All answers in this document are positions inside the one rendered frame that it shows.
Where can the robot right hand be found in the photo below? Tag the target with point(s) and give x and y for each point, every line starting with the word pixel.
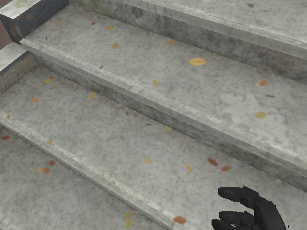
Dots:
pixel 266 216

